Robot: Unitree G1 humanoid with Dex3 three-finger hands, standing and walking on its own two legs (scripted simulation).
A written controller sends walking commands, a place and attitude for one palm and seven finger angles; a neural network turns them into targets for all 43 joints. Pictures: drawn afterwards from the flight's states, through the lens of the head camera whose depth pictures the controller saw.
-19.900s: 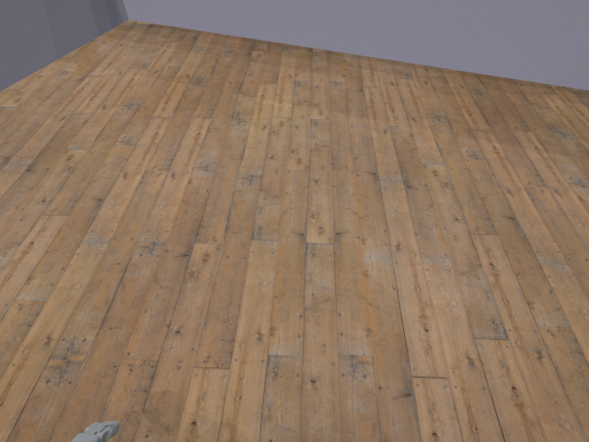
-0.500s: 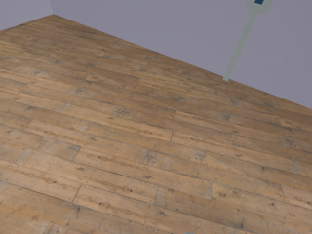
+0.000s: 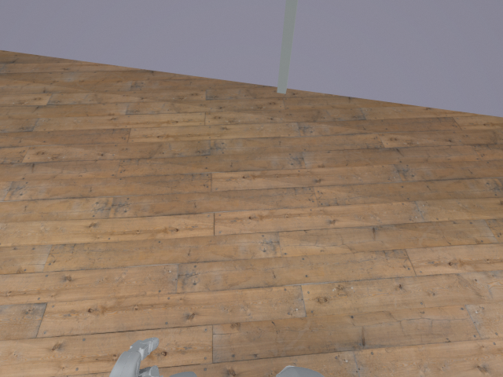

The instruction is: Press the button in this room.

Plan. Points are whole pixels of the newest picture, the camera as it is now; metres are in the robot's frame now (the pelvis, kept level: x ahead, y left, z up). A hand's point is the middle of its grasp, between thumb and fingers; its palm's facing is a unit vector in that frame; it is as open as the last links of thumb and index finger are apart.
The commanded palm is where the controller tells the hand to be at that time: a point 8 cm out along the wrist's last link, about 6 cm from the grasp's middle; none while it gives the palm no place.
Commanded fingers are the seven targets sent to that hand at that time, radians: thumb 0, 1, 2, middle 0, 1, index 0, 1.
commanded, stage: turn or walk to find it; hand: left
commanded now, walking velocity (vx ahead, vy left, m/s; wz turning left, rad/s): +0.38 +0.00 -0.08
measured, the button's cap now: out of the picture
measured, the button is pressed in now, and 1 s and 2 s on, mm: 0 0 0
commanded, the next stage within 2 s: stand and wait in 1.12 s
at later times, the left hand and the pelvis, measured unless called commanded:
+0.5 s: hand out of the picture +0.14 +0.21 -0.17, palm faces +0.06 -0.99 -0.14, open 7.4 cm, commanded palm none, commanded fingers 0.00 0.90 0.90 -0.20 -0.30 -0.20 -0.30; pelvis +0.22 +0.05 +0.00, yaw -3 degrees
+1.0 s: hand (194, 182) +0.57 +0.14 -0.14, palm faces -0.11 -0.96 -0.25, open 7.3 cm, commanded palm none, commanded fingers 0.00 0.90 0.90 -0.20 -0.30 -0.20 -0.30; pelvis +0.43 -0.03 +0.00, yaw -6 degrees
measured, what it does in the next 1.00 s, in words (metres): walks ahead: left foot, then right foot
